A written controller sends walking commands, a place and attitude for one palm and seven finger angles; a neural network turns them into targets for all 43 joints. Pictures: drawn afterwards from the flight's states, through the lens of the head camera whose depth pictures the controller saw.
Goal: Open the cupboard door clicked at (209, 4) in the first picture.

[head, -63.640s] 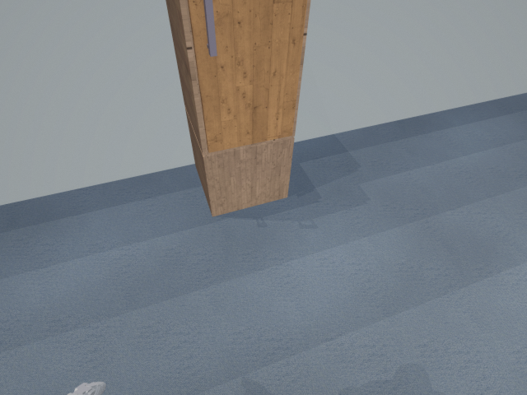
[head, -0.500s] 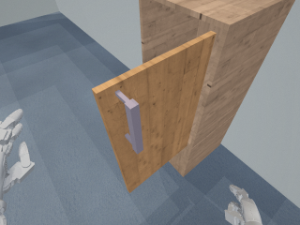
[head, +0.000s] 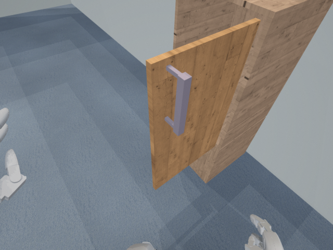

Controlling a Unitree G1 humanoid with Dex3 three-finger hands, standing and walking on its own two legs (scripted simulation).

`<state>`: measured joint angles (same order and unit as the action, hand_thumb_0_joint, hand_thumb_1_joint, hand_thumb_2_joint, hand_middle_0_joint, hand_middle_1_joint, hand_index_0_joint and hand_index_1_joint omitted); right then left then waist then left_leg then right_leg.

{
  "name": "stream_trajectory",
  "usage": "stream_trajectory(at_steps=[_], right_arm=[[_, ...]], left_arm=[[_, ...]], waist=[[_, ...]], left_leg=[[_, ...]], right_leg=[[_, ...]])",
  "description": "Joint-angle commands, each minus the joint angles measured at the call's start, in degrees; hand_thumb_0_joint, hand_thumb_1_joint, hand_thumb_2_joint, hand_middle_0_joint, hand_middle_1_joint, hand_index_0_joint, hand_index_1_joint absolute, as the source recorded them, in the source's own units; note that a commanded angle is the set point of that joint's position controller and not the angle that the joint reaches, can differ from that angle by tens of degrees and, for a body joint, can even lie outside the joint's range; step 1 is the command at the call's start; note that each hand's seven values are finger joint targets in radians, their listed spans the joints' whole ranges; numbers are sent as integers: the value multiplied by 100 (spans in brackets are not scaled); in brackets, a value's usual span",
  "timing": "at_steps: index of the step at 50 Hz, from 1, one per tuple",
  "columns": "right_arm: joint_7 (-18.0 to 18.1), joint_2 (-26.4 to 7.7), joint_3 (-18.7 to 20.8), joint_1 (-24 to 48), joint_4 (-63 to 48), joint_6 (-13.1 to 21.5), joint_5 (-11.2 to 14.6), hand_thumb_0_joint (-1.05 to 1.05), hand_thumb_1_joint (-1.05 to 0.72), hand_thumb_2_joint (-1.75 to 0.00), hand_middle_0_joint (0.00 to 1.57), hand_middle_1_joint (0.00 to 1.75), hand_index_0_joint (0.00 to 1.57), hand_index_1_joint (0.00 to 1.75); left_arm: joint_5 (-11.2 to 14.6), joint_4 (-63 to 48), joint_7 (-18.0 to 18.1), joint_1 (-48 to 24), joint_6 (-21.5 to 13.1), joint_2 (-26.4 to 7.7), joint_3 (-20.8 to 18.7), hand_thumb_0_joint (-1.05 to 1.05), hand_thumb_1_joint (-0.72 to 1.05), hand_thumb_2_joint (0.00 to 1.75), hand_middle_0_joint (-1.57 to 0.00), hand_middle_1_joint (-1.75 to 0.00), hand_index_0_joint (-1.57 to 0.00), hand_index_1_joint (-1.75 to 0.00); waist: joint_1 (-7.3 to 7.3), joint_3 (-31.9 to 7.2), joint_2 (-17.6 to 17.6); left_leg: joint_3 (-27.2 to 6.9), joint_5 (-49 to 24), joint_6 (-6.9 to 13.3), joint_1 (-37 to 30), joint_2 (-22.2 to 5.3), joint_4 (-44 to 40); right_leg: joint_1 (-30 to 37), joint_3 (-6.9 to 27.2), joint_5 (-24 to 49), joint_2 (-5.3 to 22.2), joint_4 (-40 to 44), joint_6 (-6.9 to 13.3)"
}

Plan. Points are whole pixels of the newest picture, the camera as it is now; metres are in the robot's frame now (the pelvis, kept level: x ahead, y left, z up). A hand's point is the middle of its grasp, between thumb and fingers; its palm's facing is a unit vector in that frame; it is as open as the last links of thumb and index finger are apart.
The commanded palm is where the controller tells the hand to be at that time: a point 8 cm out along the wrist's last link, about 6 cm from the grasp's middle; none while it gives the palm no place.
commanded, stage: step back with the hand held close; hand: left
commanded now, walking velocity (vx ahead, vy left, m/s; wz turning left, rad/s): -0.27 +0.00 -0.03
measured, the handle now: (175, 103) +0.40 +0.02 +0.16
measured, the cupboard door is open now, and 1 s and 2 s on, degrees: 91 91 91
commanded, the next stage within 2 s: stop stepping back and stand still in 0.32 s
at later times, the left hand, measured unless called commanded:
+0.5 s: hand out of the picture +0.11 +0.27 +0.19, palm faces +0.32 -0.84 -0.43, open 7.4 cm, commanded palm +0.04 +0.32 +0.19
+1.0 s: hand out of the picture +0.04 +0.25 +0.18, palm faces +0.28 -0.83 -0.48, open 7.4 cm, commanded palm -0.02 +0.31 +0.19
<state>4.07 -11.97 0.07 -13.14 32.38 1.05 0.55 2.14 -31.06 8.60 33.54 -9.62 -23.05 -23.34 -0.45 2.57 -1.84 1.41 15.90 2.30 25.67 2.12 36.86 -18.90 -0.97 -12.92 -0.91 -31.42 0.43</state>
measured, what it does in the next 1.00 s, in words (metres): walks backwards: left foot, then right foot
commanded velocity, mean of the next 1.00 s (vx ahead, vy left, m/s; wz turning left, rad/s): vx -0.03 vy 0.00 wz -0.01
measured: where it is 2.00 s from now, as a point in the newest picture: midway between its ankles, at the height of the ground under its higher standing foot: outside the picture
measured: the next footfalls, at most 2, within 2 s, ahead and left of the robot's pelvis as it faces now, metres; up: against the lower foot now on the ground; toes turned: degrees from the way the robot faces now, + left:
left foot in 0.10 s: +0.07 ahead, +0.10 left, +0.00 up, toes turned +0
right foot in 0.56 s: -0.13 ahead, -0.06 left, +0.00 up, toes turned +2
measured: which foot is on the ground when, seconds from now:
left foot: up 0.00-0.08, down 0.10-0.54, up 0.56-0.70, down 0.72-0.98, up 1.00-1.00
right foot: down 0.00-0.12, up 0.14-0.54, down 0.56-1.00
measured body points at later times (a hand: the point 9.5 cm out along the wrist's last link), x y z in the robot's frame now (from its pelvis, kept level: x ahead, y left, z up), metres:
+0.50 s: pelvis -0.11 +0.03 +0.02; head -0.08 +0.06 +0.46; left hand +0.09 +0.32 +0.21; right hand +0.06 -0.19 -0.05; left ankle +0.04 +0.10 -0.73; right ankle -0.23 -0.09 -0.70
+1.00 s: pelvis -0.18 +0.02 +0.01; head -0.19 +0.03 +0.46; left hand +0.01 +0.29 +0.21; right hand -0.05 -0.23 -0.07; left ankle -0.12 +0.13 -0.72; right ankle -0.21 -0.07 -0.73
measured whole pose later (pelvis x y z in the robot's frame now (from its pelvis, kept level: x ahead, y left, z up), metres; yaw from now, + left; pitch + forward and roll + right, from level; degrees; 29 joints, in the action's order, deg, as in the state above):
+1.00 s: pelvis -0.18 +0.02 +0.01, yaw -3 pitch -2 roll +0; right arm 3.4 -10.5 -0.5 -14.7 35.3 6.4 -0.4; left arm 2.1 -31.2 7.5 33.8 -11.3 -25.3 -22.5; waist 3.7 -0.3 0.8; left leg -0.2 17.1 1.1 20.0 0.5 35.8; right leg -9.5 -2.4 -18.5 -2.6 -29.9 2.9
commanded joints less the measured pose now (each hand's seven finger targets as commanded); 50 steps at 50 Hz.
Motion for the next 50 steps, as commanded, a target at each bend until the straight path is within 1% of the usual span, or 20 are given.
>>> stream_trajectory(at_steps=[1, 4, 5, 6, 8, 11, 23, 25, 27, 29, 31, 34, 36, 39, 41, 43, 46, 47, 49, 50], right_arm=[[31, -728, 334, 514, -700, 419, -56, 0, -90, -90, 20, 30, 20, 30], [137, -771, 241, 553, -656, 408, -57, 0, -90, -90, 20, 30, 20, 30], [187, -891, 231, 657, -730, 488, -45, 0, -90, -90, 20, 30, 20, 30], [213, -1031, 258, 674, -795, 601, -85, 0, -90, -90, 20, 30, 20, 30], [127, -676, 284, 473, -528, 815, -177, 0, -90, -90, 20, 30, 20, 30], [-45, -724, 414, 459, -516, 855, -136, 0, -90, -90, 20, 30, 20, 30], [-139, -591, 277, 501, -492, 806, -138, 0, -90, -90, 20, 30, 20, 30], [-149, -553, 221, 548, -603, 686, -66, 0, -90, -90, 20, 30, 20, 30], [-142, -532, 220, 518, -547, 507, -31, 0, -90, -90, 20, 30, 20, 30], [-108, -547, 147, 707, -601, 556, -87, 0, -90, -90, 20, 30, 20, 30], [-55, -650, 270, 600, -531, 634, 95, 0, -90, -90, 20, 30, 20, 30], [88, -669, 152, 713, -360, 689, 61, 0, -90, -90, 20, 30, 20, 30], [161, -789, 197, 497, -256, 765, 34, 0, -90, -90, 20, 30, 20, 30], [189, -838, 201, 407, -415, 793, 51, 0, -90, -90, 20, 30, 20, 30], [135, -771, 192, 518, -405, 887, -62, 0, -90, -90, 20, 30, 20, 30], [75, -768, 217, 616, -447, 987, -68, 0, -90, -90, 20, 30, 20, 30], [-4, -677, 172, 750, -553, 921, -54, 0, -90, -90, 20, 30, 20, 30], [-17, -649, 201, 736, -588, 862, -61, 0, -90, -90, 20, 30, 20, 30], [-64, -561, 311, 617, -561, 670, -63, 0, -90, -90, 20, 30, 20, 30], [-48, -680, 404, 541, -471, 661, -52, 0, -90, -90, 20, 30, 20, 30]], left_arm=[[-14, -1182, 200, -655, -410, -1052, -645, 0, 90, 90, -20, -30, -20, -30], [-29, -1103, 235, -1044, -394, -1092, -647, 0, 90, 90, -20, -30, -20, -30], [-1, -1184, 221, -1076, -468, -980, -602, 0, 90, 90, -20, -30, -20, -30], [-47, -1453, 258, -1164, -583, -1062, -768, 0, 90, 90, -20, -30, -20, -30], [-29, -1342, 261, -899, -753, -1368, -1092, 0, 90, 90, -20, -30, -20, -30], [77, -1624, 196, -635, -676, -1037, -880, 0, 90, 90, -20, -30, -20, -30], [281, -1461, 110, 80, -436, -1268, -955, 0, 90, 90, -20, -30, -20, -30], [342, -1497, 15, 266, -438, -1288, -943, 0, 90, 90, -20, -30, -20, -30], [342, -1513, -21, 333, -493, -1499, -1093, 0, 90, 90, -20, -30, -20, -30], [393, -1623, 31, 72, -475, -1705, -1308, 0, 90, 90, -20, -30, -20, -30], [326, -1053, -55, -90, -322, -1176, -918, 0, 90, 90, -20, -30, -20, -30], [158, -278, 16, -920, -280, -982, -593, 0, 90, 90, -20, -30, -20, -30], [82, 1, 72, -1408, -313, -933, -436, 0, 90, 90, -20, -30, -20, -30], [3, -281, 111, -1515, -354, -1024, -376, 0, 90, 90, -20, -30, -20, -30], [8, -911, 59, -1653, -455, -1063, -310, 0, 90, 90, -20, -30, -20, -30], [22, -1185, 93, -1167, -479, -1275, -614, 0, 90, 90, -20, -30, -20, -30], [29, -1245, 111, 78, -449, -1215, -867, 0, 90, 90, -20, -30, -20, -30], [13, -1208, 102, 314, -490, -1227, -956, 0, 90, 90, -20, -30, -20, -30], [69, -953, 88, 418, -533, -1318, -1083, 0, 90, 90, -20, -30, -20, -30], [137, -864, 86, 124, -601, -1211, -1073, 0, 90, 90, -20, -30, -20, -30]], waist=[[103, -614, 1192], [192, -149, 526], [146, 82, -625], [89, 5, -2036], [83, -668, -1601], [98, -902, -516], [-5, -1469, -1452], [-40, -1447, -1149], [-4, -1136, 526], [-53, -1053, 669], [75, -565, 1219], [141, 199, 640], [156, -17, 132], [108, -459, -652], [159, -452, -937], [8, -455, -638], [-89, -486, -907], [-87, -493, -767], [-54, -380, 1134], [31, -73, 1010]], left_leg=[[-544, 802, -160, -1062, -309, 1781], [-580, 641, -122, -1229, -475, -435], [-1277, 958, 81, -579, -908, -1683], [-2588, 797, 511, 352, -1908, -2553], [-2603, 91, 731, 229, -2249, -2628], [-1959, -1616, 780, -774, -1938, -1896], [-900, 274, -183, -1617, -1063, -3105], [-309, 326, -552, -1487, -643, -2584], [-1, 5, -395, -2128, -166, 5], [-303, 313, -318, -1024, -189, 1560], [-468, -29, -271, -83, -307, 1440], [-114, -36, -87, -607, -415, -403], [-161, -370, 87, -1377, -381, -1228], [-1632, -1628, 601, -2168, -1217, -1282], [-2562, -858, 719, -1790, -1576, -2171], [-2359, 462, 727, -1038, -1530, -2524], [-1157, 1515, 304, 118, -959, -2204], [-766, 1513, 111, 469, -639, -1562], [-104, 1006, -202, 1204, -44, 1298], [-276, 889, -260, 1207, -152, 2356]], right_leg=[[-1264, 1782, -1158, 1949, 1717, 877], [-1345, 863, -1435, 1191, 890, 312], [-1050, 480, -1353, 555, -112, 71], [-367, 58, -1307, -107, -1750, -159], [-235, 647, -1853, -178, -3643, -84], [-661, 614, -1568, -182, -3472, -180], [1063, -440, -1631, -611, 434, 65], [1620, -501, -1001, -475, 1772, 186], [-139, 616, -523, 922, 2420, 440], [-124, 1234, 360, 1932, 2135, 961], [461, 1010, 912, 1505, 1641, 737], [426, 835, 1021, 1337, 1315, 528], [448, 590, 624, 899, 711, 267], [-86, 88, 329, 150, -245, -142], [-51, 128, -1410, -18, -943, -86], [551, 144, -1610, 19, -770, -10], [1839, -106, -1021, 19, 546, 114], [2036, 193, -1185, 177, 916, 261], [1474, 2956, -2928, 1838, 2284, 1083], [821, 3073, -2603, 2056, 2454, 1159]])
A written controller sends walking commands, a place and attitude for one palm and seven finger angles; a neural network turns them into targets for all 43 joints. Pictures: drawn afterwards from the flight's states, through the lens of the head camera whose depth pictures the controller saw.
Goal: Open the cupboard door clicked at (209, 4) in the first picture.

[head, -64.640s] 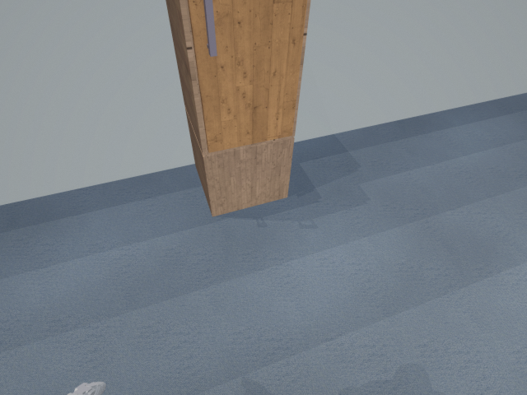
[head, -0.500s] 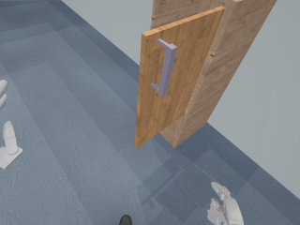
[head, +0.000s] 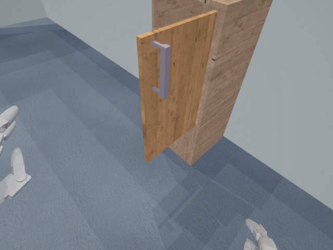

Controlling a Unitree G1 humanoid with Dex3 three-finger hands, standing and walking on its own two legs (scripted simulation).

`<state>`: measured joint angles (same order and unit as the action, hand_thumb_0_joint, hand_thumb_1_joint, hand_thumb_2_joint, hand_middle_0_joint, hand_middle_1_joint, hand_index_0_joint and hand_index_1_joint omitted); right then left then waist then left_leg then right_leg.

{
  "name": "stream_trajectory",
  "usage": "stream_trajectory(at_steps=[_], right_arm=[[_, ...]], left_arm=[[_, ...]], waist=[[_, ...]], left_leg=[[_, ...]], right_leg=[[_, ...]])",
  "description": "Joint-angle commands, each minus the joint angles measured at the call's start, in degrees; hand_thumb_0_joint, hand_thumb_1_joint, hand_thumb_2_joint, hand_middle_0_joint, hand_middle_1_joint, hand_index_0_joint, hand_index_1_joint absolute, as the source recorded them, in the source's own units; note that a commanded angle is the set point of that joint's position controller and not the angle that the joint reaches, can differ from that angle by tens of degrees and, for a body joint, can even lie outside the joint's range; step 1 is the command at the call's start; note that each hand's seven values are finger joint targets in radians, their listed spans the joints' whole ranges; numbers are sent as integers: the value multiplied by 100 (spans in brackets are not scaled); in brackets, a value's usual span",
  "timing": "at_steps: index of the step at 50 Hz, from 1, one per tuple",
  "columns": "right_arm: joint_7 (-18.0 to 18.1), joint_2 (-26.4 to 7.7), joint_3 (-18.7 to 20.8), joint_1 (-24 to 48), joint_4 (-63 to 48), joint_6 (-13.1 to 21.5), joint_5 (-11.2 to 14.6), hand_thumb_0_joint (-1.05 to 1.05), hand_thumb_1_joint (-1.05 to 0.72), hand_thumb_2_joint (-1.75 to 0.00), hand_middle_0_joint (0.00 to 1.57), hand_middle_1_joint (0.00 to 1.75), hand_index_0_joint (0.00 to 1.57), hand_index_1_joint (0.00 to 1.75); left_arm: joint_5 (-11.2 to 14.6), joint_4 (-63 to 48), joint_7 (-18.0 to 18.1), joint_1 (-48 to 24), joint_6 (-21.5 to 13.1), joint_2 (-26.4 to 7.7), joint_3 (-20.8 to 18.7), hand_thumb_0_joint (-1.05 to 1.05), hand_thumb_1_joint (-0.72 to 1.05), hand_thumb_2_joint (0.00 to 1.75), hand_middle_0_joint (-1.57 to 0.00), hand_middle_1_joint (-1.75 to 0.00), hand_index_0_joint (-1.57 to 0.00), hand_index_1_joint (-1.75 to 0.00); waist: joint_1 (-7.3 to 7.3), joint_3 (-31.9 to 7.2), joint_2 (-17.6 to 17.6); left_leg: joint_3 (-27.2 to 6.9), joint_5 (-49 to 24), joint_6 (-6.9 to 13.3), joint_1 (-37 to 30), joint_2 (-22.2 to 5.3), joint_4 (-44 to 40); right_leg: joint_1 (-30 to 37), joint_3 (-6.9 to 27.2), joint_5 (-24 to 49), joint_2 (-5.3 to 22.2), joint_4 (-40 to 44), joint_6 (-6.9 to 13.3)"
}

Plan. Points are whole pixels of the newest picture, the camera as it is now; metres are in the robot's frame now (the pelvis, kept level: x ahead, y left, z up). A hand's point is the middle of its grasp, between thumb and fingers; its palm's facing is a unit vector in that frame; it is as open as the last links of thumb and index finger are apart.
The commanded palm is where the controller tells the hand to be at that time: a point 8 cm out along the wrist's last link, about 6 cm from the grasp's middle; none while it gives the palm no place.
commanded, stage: stop stepping back and stand still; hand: left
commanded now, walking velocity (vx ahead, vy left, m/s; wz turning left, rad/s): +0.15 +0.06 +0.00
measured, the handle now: (159, 71) +0.58 +0.02 +0.15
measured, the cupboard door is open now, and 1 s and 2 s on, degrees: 91 91 91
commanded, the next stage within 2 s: let the arm hang, fingers relaxed in 0.12 s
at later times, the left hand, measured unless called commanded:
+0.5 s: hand out of the picture +0.09 +0.18 -0.16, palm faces +0.11 -0.98 -0.16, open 7.1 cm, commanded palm none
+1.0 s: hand out of the picture -0.02 +0.22 -0.16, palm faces +0.12 -0.97 -0.21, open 7.4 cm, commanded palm none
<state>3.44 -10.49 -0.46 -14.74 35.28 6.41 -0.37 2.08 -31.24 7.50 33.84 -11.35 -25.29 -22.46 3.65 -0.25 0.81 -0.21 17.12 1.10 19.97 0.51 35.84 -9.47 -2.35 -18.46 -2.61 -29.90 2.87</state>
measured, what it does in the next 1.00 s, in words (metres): steps on the spot: left foot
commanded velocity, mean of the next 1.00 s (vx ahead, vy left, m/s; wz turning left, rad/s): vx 0.00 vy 0.01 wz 0.00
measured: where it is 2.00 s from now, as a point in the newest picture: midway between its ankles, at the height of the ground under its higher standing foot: outside the picture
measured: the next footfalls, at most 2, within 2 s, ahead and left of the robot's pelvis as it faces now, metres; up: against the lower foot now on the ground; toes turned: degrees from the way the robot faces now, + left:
left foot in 0.24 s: +0.10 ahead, +0.15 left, +0.00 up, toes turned +5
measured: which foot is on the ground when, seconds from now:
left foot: up 0.00-0.22, down 0.24-1.00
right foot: down 0.00-1.00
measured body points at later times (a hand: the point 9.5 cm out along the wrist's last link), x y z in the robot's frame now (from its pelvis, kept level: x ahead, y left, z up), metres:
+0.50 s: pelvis +0.01 +0.02 -0.01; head +0.02 +0.01 +0.44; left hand +0.08 +0.23 -0.14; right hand +0.13 -0.21 -0.15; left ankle +0.06 +0.15 -0.73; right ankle +0.01 -0.08 -0.73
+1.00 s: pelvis +0.02 +0.04 +0.01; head +0.03 +0.03 +0.46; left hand -0.02 +0.27 -0.15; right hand +0.02 -0.17 -0.16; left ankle +0.06 +0.15 -0.73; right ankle +0.01 -0.08 -0.73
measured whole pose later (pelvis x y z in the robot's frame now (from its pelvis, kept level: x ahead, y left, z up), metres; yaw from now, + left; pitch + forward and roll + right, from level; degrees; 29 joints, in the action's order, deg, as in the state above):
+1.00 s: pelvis +0.02 +0.04 +0.01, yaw +6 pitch -2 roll +0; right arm 1.8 -8.1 0.4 -16.1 65.3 -1.4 -1.3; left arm -0.4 66.1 1.5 16.7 0.3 -8.5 -0.5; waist 0.9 3.1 -2.0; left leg -0.2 8.4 1.4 13.3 1.4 23.9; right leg -7.4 -0.5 -14.7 -0.3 -24.3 0.3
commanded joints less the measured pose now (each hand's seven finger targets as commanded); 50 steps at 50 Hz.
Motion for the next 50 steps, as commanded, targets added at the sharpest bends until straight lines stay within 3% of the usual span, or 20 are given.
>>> stream_trajectory(at_steps=[1, 5, 9, 10, 11, 12, 13, 15, 16, 18, 19, 20, 21, 22, 23, 25, 28, 34, 41, 50], right_arm=[[23, -850, 452, 602, -716, 165, 31, 0, -90, -90, 20, 30, 20, 30], [133, -728, 275, 566, -605, 252, 47, 0, -90, -90, 20, 30, 20, 30], [220, -826, 327, 679, -558, 452, 22, 0, -90, -90, 20, 30, 20, 30], [205, -913, 377, 666, -600, 473, 12, 0, -90, -90, 20, 30, 20, 30], [-429, -1917, 553, 248, 716, 478, -108, 0, -90, -90, 20, 30, 20, 30], [-384, -1460, 509, 56, 438, -17, -36, 0, -90, -90, 20, 30, 20, 30], [-332, -1338, 456, 153, 258, -209, -71, 0, -90, -90, 20, 30, 20, 30], [-269, -1233, 331, 237, 399, -224, -253, 0, -90, -90, 20, 30, 20, 30], [-265, -1263, 336, 311, 384, -273, -293, 0, -90, -90, 20, 30, 20, 30], [-240, -1289, 315, 573, 483, -381, -276, 0, -90, -90, 20, 30, 20, 30], [-240, -1219, 310, 701, 543, -434, -184, 0, -90, -90, 20, 30, 20, 30], [-253, -921, 282, 768, 582, -494, -80, 0, -90, -90, 20, 30, 20, 30], [-273, -655, 255, 674, 646, -573, -52, 0, -90, -90, 20, 30, 20, 30], [-297, -659, 250, 490, 827, -634, -76, 0, -90, -90, 20, 30, 20, 30], [-297, -641, 258, 382, 1014, -698, -87, 0, -90, -90, 20, 30, 20, 30], [-256, -498, 222, 286, 1412, -701, -105, 0, -90, -90, 20, 30, 20, 30], [-189, -464, 240, 127, 1690, -624, -113, 0, -90, -90, 20, 30, 20, 30], [-169, -457, 219, -9, 2205, -730, -109, 0, -90, -90, 20, 30, 20, 30], [-150, -471, 191, -243, 2595, -662, -89, 0, -90, -90, 20, 30, 20, 30], [-129, -289, 154, -420, 2870, -675, -77, 0, -90, -90, 20, 30, 20, 30]], left_arm=[[134, -723, 190, -80, -500, -947, -1177, 0, 90, 90, -20, -30, -20, -30], [11, 107, 169, -756, -563, -763, -883, 0, 90, 90, -20, -30, -20, -30], [-11, 35, 197, -1220, -467, -474, -314, 0, 90, 90, -20, -30, -20, -30], [-8, -253, 181, -1238, -468, -471, -266, 0, 90, 90, -20, -30, -20, -30], [-562, 3971, -591, -987, 584, 354, 1474, 0, 90, 90, -20, -30, -20, -30], [-396, 3989, -654, -820, 1048, 801, 1513, 0, 90, 90, -20, -30, -20, -30], [-416, 3889, -615, -816, 1213, 1088, 1641, 0, 90, 90, -20, -30, -20, -30], [-395, 4360, -668, -1276, 1198, 1043, 1715, 0, 90, 90, -20, -30, -20, -30], [-386, 4673, -681, -1459, 1187, 894, 1722, 0, 90, 90, -20, -30, -20, -30], [-416, 5452, -677, -1426, 1153, 762, 1806, 0, 90, 90, -20, -30, -20, -30], [-410, 5880, -662, -1308, 1119, 613, 1772, 0, 90, 90, -20, -30, -20, -30], [-422, 6213, -648, -1355, 1071, 304, 1757, 0, 90, 90, -20, -30, -20, -30], [-389, 6467, -657, -1553, 1066, 181, 1818, 0, 90, 90, -20, -30, -20, -30], [-366, 6686, -676, -1926, 1086, 91, 1904, 0, 90, 90, -20, -30, -20, -30], [-356, 6899, -657, -2144, 1083, 165, 1953, 0, 90, 90, -20, -30, -20, -30], [-292, 7472, -620, -2237, 1023, 539, 2032, 0, 90, 90, -20, -30, -20, -30], [-270, 7962, -548, -1784, 1007, 934, 1978, 0, 90, 90, -20, -30, -20, -30], [-253, 8809, -582, -1779, 1132, 975, 2053, 0, 90, 90, -20, -30, -20, -30], [-247, 9358, -581, -1549, 1097, 1032, 2079, 0, 90, 90, -20, -30, -20, -30], [-243, 9666, -538, -1396, 1097, 1176, 2109, 0, 90, 90, -20, -30, -20, -30]], waist=[[-262, 221, 497], [-254, 217, 335], [-363, 73, 395], [-377, -24, 188], [29, -74, -746], [-180, -295, -1096], [-254, -179, -893], [-215, -512, -527], [-286, -459, -261], [-528, -829, 222], [-651, -887, 468], [-612, -780, 1093], [-420, -434, 1044], [-208, -166, 488], [-144, -119, 314], [-96, 212, 110], [-257, -402, -610], [-285, 511, -387], [-319, 198, -169], [-307, 564, -136]], left_leg=[[-275, 577, -139, 1761, -117, 2737], [108, 38, -58, 808, -372, 1032], [336, -750, 82, -946, -127, -892], [19, -1136, 146, -1255, -326, -1171], [-1113, -3497, 504, -1001, -1011, -243], [-1638, -4316, 1020, -670, -1555, -857], [-1744, -4486, 1186, -479, -1723, -1122], [-2265, -3444, 1308, -291, -1703, -1343], [-2070, -3571, 1291, -366, -1631, -1218], [-1283, -3436, 849, -524, -1186, -798], [-954, -2565, 565, -166, -851, -612], [-506, -1135, 189, 207, -257, -260], [-216, 170, -71, 233, 77, -12], [-61, 556, -131, -109, 95, 150], [-37, 433, -130, -481, 82, 268], [-142, -588, -96, -736, -75, -102], [-473, -2010, 36, -1058, -484, -721], [-730, -227, 81, -547, -560, -1596], [-695, -472, 107, -816, -575, -1768], [-629, -637, 104, -786, -536, -1794]], right_leg=[[-257, 2868, -1448, 2134, 2162, 875], [-211, 1359, 830, 1626, 1462, 600], [-435, 808, 1260, 1203, 964, 89], [-441, 681, 1326, 1006, 610, -86], [-1601, -158, 1923, 957, -1277, -311], [-1349, -25, -689, 450, -1996, -432], [-1438, 169, -1798, 383, -2512, -492], [-1527, 440, -1977, 368, -2764, -481], [-1384, 477, -1848, 417, -2497, -435], [-604, 250, -729, 293, -1085, -396], [53, 370, 323, 341, -202, -373], [254, 1291, 791, 932, 668, -231], [-262, 2181, 757, 1746, 1278, 124], [-803, 2237, 297, 1989, 1391, 462], [-1202, 2039, -248, 1789, 1485, 497], [-1127, 1590, 991, 1369, 1188, 400], [-271, 718, 2044, 876, 584, 8], [-454, 639, -77, 680, 1182, 13], [-195, 565, 278, 702, 1093, -20], [-336, 545, 306, 727, 1106, -55]])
